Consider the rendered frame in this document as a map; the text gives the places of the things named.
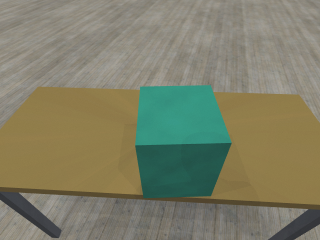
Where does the table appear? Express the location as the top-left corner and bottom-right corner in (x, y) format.
(0, 86), (320, 240)

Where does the carton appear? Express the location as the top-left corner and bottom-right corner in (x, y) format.
(135, 85), (232, 198)

